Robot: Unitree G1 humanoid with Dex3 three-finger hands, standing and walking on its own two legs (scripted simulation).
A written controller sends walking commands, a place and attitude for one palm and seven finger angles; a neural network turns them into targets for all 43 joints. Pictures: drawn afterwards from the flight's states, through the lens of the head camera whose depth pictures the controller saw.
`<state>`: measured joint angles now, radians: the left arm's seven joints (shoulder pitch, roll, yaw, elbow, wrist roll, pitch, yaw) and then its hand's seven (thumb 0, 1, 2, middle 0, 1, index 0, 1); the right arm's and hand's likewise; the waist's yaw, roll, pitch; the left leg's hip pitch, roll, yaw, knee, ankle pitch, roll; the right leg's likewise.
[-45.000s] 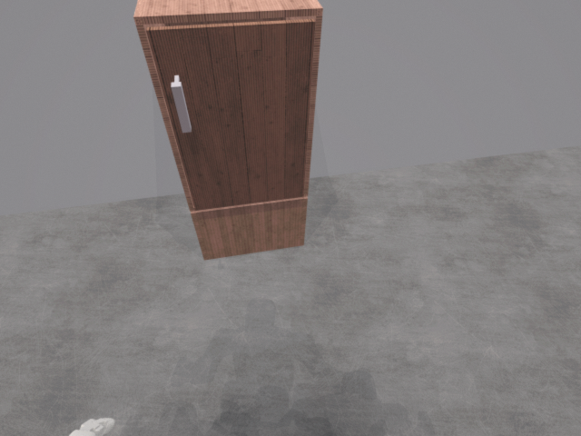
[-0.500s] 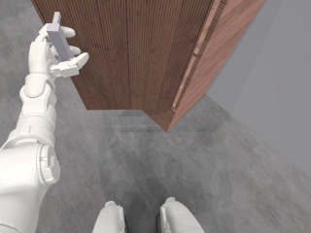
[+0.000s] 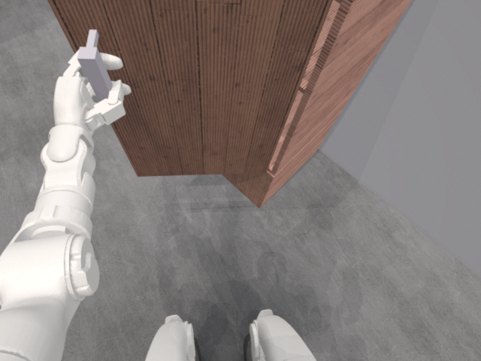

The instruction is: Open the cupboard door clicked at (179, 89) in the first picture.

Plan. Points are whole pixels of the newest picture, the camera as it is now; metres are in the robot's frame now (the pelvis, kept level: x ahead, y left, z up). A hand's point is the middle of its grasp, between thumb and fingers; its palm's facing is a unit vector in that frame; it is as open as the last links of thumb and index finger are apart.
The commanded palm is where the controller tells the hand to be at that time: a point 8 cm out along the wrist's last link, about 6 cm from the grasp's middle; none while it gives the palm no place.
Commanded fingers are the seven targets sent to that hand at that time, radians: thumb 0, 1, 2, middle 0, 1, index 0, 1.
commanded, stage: pull the door open along its arc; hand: left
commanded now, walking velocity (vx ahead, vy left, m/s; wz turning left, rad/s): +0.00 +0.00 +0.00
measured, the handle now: (104, 76) +0.57 +0.17 +0.07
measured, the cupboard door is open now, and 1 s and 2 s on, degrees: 48 94 92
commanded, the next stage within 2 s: open thumb and fingers to let go in 0.88 s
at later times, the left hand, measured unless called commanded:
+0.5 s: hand (153, 183) +0.37 +0.09 +0.07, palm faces +0.32 -0.95 +0.03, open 6.2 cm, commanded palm +0.31 +0.16 +0.07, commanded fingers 0.00 0.90 0.90 -0.40 -1.35 -0.40 -1.35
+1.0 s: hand (221, 243) +0.28 +0.01 +0.07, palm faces +0.28 -0.96 -0.03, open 6.2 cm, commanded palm +0.24 +0.06 +0.07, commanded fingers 0.00 0.76 0.84 -0.39 -1.34 -0.39 -1.34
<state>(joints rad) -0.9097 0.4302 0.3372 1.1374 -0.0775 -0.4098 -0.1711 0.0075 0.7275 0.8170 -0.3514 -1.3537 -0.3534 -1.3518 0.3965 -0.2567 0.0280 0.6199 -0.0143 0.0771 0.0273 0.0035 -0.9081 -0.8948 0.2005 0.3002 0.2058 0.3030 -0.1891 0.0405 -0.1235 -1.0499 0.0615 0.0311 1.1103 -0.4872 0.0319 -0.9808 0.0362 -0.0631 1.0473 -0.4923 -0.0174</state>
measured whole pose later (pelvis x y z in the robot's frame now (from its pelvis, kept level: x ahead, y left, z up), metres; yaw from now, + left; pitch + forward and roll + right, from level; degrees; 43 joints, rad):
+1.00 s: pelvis +0.01 -0.06 +0.02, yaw +4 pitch +12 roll +2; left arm 0.16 -0.08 -0.29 0.16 0.09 -0.33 0.52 0.04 0.67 0.73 -0.33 -1.33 -0.36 -1.35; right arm 0.23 -0.19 0.00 0.56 -0.06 -0.02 0.03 0.01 -0.91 -0.90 0.20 0.30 0.20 0.30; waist -0.04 0.03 -0.15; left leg -0.74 0.03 -0.01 0.97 -0.44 -0.04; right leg -0.70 0.01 -0.10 1.00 -0.53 -0.09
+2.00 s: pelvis -0.01 -0.03 +0.01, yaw +5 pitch +13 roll +0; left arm 0.01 -0.03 -0.30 0.23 0.10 -0.33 0.34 -0.01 -0.49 0.31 -0.34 -0.52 -0.27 -0.56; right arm 0.21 -0.19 0.01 0.54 -0.04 -0.02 0.04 0.01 -0.91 -0.90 0.20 0.30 0.20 0.30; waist -0.01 0.03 -0.13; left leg -0.82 0.01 -0.01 1.04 -0.45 0.00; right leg -0.76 -0.01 -0.10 1.05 -0.52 -0.05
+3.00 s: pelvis +0.00 -0.02 +0.00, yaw +4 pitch +14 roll -1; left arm 0.52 0.14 -0.14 -0.22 -0.09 -0.36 -0.07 -0.01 -0.49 0.30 -0.17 -0.31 -0.19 -0.32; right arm 0.25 -0.22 0.01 0.38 0.01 -0.02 0.00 0.01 -0.91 -0.90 0.20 0.30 0.20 0.30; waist -0.01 0.03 -0.14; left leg -0.85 0.02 0.00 1.13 -0.52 0.00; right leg -0.79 0.00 -0.09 1.12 -0.58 -0.05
